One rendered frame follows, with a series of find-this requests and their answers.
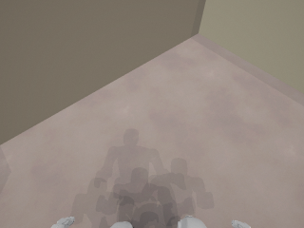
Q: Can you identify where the right robot thigh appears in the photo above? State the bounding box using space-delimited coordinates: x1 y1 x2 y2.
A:
177 217 207 228

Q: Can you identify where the robot left hand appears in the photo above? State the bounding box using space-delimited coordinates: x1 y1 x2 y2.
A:
51 217 75 228

